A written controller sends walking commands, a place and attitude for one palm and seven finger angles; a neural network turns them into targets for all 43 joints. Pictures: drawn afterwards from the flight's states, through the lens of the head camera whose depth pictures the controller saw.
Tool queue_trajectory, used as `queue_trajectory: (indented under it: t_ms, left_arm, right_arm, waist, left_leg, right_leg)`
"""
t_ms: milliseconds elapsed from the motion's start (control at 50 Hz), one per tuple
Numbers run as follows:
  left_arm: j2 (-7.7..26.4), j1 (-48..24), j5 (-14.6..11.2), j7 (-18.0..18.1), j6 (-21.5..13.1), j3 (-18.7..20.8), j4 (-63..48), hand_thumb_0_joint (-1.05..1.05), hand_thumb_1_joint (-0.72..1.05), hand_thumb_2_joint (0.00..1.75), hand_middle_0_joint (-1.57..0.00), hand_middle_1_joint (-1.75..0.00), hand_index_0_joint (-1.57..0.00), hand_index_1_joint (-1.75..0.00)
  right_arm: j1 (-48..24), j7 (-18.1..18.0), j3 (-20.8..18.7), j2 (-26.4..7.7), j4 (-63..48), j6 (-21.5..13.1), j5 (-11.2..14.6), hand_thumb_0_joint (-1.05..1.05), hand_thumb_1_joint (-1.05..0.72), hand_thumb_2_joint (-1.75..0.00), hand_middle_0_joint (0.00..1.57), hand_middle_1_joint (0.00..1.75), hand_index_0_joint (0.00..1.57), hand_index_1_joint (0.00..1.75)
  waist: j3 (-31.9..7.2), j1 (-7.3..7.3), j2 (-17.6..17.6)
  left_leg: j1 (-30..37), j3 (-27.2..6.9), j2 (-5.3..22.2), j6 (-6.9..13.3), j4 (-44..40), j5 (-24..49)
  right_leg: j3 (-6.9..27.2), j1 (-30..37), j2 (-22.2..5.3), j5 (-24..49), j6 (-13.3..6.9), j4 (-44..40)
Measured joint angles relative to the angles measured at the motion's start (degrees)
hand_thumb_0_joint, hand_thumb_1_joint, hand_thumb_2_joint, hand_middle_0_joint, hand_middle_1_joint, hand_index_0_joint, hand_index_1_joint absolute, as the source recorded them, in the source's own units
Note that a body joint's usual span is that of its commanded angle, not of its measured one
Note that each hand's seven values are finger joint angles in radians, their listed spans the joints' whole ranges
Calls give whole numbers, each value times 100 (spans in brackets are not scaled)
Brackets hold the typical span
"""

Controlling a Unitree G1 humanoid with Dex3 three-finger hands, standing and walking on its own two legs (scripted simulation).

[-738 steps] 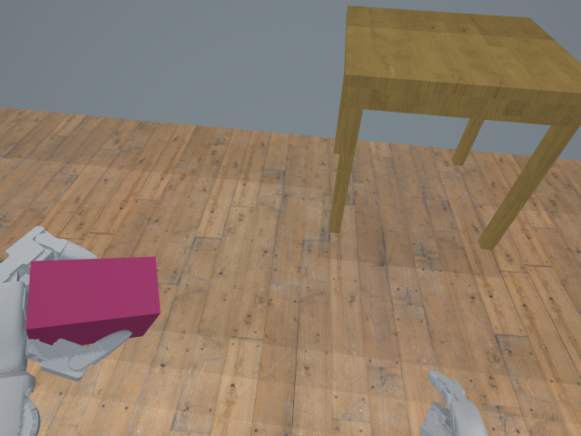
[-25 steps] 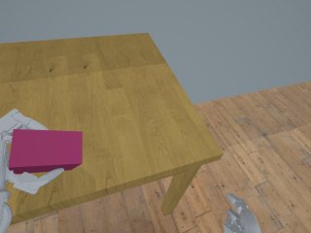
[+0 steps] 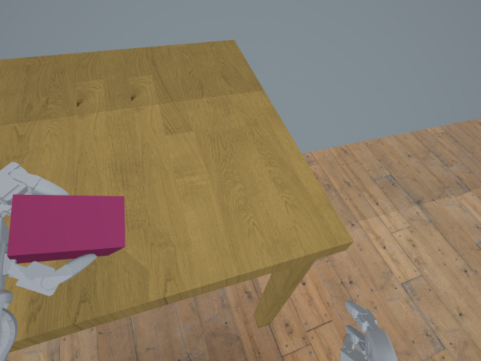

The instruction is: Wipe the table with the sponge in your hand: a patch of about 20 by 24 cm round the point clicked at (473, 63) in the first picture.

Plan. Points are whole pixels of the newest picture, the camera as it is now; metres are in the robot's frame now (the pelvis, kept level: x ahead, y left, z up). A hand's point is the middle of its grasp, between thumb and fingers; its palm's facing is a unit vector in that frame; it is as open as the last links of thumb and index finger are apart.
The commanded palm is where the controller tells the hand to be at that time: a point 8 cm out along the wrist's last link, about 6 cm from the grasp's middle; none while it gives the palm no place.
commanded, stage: come to a stop and stand still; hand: left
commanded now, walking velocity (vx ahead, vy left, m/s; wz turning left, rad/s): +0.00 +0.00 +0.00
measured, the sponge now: (84, 229) +0.24 +0.23 +0.13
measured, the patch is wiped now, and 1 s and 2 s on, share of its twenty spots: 0.00 0.00 0.00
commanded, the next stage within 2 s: look again from close up in 0.44 s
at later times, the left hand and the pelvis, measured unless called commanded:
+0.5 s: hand (70, 218) +0.24 +0.24 +0.16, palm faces +0.37 -0.85 -0.38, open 10.3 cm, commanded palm +0.18 +0.27 +0.18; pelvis +0.02 -0.01 +0.00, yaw +0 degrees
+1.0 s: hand (52, 203) +0.25 +0.26 +0.17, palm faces +0.37 -0.78 -0.50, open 10.3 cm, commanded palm +0.17 +0.28 +0.18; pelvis +0.01 +0.00 +0.00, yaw +2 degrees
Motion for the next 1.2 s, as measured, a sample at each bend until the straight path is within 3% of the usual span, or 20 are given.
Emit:
queue_trajectory:
  t_ms: [120,280,520,800,940,960,980,1020,1080,1140,1200]
  left_arm:
    - [-136,-57,-4,81,69,-104,-263,-2,-52,102,-69,-135,-72,-134]
    - [101,298,-53,24,157,-98,-393,-2,-52,102,-69,-135,-72,-134]
    - [-17,306,-67,100,325,-161,-446,-2,-52,102,-69,-135,-72,-134]
    - [24,353,-69,115,394,-181,-430,-2,-52,102,-69,-135,-72,-133]
    - [35,382,-63,114,394,-161,-456,-2,-52,102,-69,-135,-72,-133]
    - [259,130,3,62,374,-214,-375,-2,-52,102,-69,-135,-73,-133]
    - [567,-324,205,-74,381,-212,-170,-2,-52,102,-69,-135,-73,-133]
    - [858,-1178,264,-295,693,-144,324,-2,-52,102,-69,-135,-73,-133]
    - [726,-1580,39,-507,1512,107,562,-2,-52,102,-69,-135,-73,-133]
    - [550,-1051,305,-614,2052,6,172,-2,-52,102,-69,-135,-73,-133]
    - [584,-376,481,-719,2098,-313,-254,-2,-52,102,-69,-135,-73,-133]
  right_arm:
    - [-211,20,-76,-83,-14,12,-5,1,-90,-90,20,30,20,30]
    - [-422,-40,-104,-64,-265,176,14,1,-90,-90,20,30,20,30]
    - [-319,-97,-78,-74,-195,323,20,1,-90,-90,20,30,20,30]
    - [-272,-107,-64,-30,-194,386,33,1,-90,-90,20,30,20,30]
    - [-237,-116,-98,-62,-186,383,46,1,-90,-90,20,30,20,30]
    - [-112,-258,-7,-121,-342,415,137,1,-90,-90,20,30,20,30]
    - [-8,-317,8,-141,-372,358,52,1,-90,-90,20,30,20,30]
    - [-25,-198,19,-156,-149,309,-67,1,-90,-90,20,30,20,30]
    - [-253,-11,95,-210,135,387,-60,1,-90,-90,20,30,20,30]
    - [-431,84,115,-248,48,475,-60,1,-90,-90,20,30,20,30]
    - [-552,45,123,-246,-126,547,-77,1,-90,-90,20,30,20,30]
  waist:
    - [-10,-78,-27]
    - [-46,-216,-33]
    - [3,-74,22]
    - [16,-169,13]
    - [26,-148,-5]
    - [70,-86,11]
    - [87,26,-5]
    - [-6,123,-31]
    - [-228,136,58]
    - [-339,32,233]
    - [-343,-21,313]
  left_leg:
    - [102,14,16,-25,-61,-42]
    - [160,52,63,-56,-139,-64]
    - [222,8,64,-71,-200,-37]
    - [228,9,60,-53,-225,5]
    - [225,4,35,-32,-219,9]
    - [194,-43,28,-25,-150,-8]
    - [146,-86,-8,-34,-74,-26]
    - [66,-145,-90,-77,-7,-23]
    - [58,-66,-90,-87,38,-50]
    - [73,11,-53,-81,64,-82]
    - [23,10,-32,-104,111,-75]
  right_leg:
    - [16,107,17,-14,-8,-97]
    - [59,164,64,6,-30,-219]
    - [14,256,71,33,-43,-309]
    - [14,278,68,95,-31,-370]
    - [7,281,43,97,-12,-363]
    - [13,266,67,23,26,-267]
    - [7,170,61,-9,-80,-43]
    - [-49,-18,-14,-189,-229,328]
    - [-37,-65,-42,-301,-223,413]
    - [25,-72,-21,-300,-125,419]
    - [24,-154,-3,-329,-135,535]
